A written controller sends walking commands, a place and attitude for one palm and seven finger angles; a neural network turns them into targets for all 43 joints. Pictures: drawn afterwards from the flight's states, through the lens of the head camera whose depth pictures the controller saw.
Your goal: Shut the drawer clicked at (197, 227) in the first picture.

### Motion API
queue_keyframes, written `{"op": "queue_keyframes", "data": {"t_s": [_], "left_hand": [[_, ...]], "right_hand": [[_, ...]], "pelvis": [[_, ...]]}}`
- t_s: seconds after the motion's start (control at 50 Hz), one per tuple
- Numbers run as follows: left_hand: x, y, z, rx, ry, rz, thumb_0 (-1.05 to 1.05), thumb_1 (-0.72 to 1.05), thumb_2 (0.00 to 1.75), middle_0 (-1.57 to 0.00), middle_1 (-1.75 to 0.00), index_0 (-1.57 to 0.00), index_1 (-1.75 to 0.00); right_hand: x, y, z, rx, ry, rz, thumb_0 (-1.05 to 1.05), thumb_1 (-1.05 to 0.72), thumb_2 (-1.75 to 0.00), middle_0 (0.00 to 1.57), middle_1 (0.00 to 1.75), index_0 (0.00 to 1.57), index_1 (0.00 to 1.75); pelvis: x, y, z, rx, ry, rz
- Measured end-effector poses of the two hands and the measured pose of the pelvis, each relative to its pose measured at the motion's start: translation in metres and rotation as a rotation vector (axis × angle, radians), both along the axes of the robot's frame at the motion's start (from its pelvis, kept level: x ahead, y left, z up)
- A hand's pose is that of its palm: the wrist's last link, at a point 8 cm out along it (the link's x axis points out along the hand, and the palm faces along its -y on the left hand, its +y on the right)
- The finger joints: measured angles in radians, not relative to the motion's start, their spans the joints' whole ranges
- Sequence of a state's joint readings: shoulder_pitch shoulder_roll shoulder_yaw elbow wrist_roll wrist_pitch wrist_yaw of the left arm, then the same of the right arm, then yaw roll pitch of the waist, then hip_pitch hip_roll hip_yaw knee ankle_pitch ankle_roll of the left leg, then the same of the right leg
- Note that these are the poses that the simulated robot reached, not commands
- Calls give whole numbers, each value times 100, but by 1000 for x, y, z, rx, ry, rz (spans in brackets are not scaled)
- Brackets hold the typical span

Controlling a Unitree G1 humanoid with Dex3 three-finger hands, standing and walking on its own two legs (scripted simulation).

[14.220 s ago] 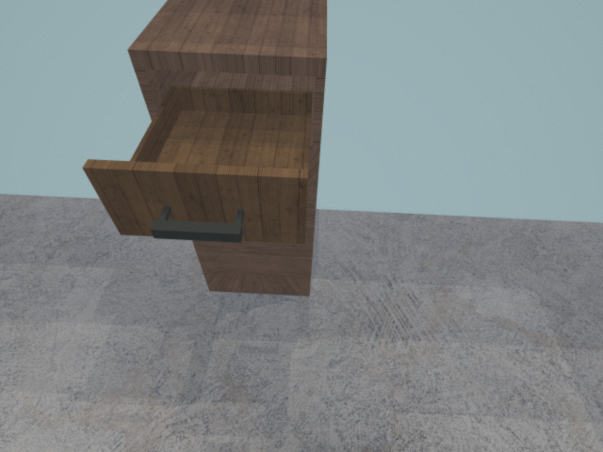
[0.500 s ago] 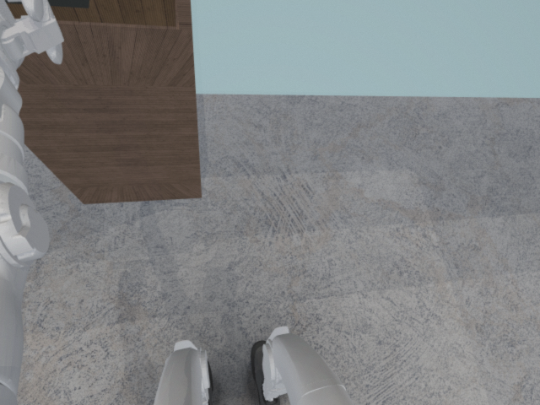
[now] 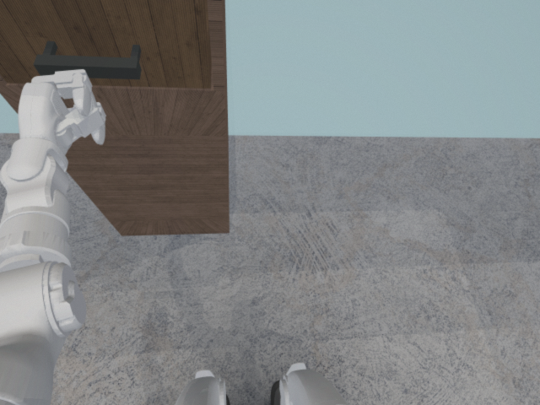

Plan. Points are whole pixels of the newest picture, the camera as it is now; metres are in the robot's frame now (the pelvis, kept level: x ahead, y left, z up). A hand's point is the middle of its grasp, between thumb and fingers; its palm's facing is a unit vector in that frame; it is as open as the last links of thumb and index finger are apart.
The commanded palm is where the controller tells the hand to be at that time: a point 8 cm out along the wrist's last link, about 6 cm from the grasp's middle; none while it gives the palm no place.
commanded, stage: draw the hand back to the body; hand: left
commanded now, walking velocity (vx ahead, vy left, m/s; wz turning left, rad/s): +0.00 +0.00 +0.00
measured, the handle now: (92, 58) +0.61 +0.23 +0.08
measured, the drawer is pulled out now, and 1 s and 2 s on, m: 0.00 0.00 0.00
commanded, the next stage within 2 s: step back with the hand held close in 1.36 s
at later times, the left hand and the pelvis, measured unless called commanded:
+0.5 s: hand (34, 187) +0.36 +0.22 +0.14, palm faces -0.01 -1.00 -0.03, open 3.2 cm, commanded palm +0.32 +0.26 +0.15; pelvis +0.00 +0.00 +0.03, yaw +2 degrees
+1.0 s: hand out of the picture +0.22 +0.23 +0.20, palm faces +0.37 -0.87 -0.32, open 3.2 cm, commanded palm +0.17 +0.27 +0.21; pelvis +0.00 -0.01 +0.06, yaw +3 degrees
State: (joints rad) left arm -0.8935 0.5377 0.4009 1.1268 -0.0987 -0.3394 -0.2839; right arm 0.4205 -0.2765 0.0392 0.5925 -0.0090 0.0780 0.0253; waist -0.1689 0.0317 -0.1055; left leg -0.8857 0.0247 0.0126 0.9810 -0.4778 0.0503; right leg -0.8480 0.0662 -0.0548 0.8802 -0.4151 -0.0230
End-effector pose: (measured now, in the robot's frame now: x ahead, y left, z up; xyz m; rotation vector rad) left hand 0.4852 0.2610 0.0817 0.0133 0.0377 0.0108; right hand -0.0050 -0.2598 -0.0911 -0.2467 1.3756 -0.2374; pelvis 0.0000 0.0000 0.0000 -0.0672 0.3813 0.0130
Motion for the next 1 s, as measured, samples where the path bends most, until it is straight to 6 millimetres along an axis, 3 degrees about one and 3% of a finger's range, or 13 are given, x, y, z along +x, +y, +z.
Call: {"op": "queue_keyframes", "data": {"t_s": [0.14,0.32,0.52,0.66,0.78,0.92,1.0], "left_hand": [[-19,-4,16,21,-71,-50,2,90,90,-139,-160,-139,-160],[-82,6,33,5,-38,-6,2,90,90,-140,-160,-140,-160],[-154,14,66,50,-79,-12,1,90,90,-140,-160,-140,-160],[-206,3,84,198,-71,154,1,90,90,-140,-160,-140,-160],[-244,10,98,247,-83,272,1,89,90,-140,-160,-140,-160],[-284,11,128,320,-145,339,1,89,90,-140,-160,-140,-160],[-304,6,136,351,-149,349,1,89,90,-140,-160,-140,-160]], "right_hand": [[36,-1,5,8,-86,-2,1,-91,-90,20,30,21,30],[96,15,20,71,-297,49,1,-91,-90,20,30,20,30],[149,28,41,93,-513,168,1,-91,-90,20,30,21,30],[171,36,60,92,-607,196,1,-91,-90,20,30,21,30],[181,42,72,97,-640,230,1,-91,-90,20,30,21,30],[188,45,75,123,-662,267,1,-91,-90,20,30,21,30],[191,43,73,135,-660,275,1,-91,-90,20,30,21,30]], "pelvis": [[11,4,8,3,-22,-8],[19,5,24,18,-125,-3],[3,3,33,32,-238,29],[-6,1,46,51,-321,24],[-7,-4,55,61,-383,29],[-4,-9,62,67,-429,34],[-1,-13,63,69,-443,35]]}}
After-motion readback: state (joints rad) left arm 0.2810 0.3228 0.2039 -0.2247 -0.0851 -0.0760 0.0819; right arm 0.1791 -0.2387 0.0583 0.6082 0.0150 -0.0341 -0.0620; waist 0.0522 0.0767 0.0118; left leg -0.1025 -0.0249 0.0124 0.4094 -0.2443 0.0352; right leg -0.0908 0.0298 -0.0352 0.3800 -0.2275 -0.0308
